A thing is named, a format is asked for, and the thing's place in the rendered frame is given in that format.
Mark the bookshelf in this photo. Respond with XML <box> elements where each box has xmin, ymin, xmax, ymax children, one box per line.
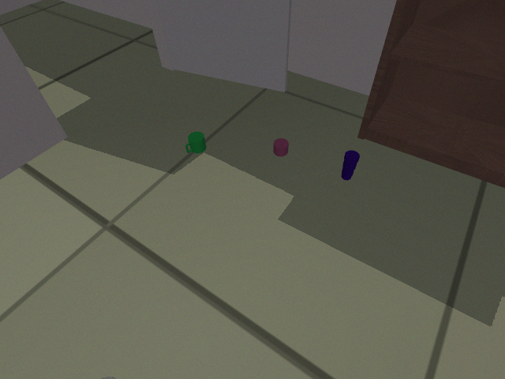
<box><xmin>357</xmin><ymin>0</ymin><xmax>505</xmax><ymax>188</ymax></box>

